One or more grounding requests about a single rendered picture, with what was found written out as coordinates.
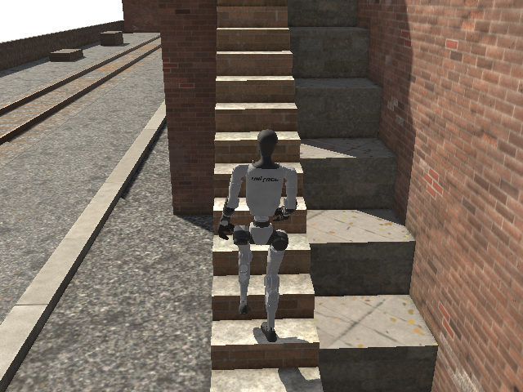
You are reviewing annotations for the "stairs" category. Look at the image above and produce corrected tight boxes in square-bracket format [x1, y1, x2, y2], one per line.
[210, 0, 324, 392]

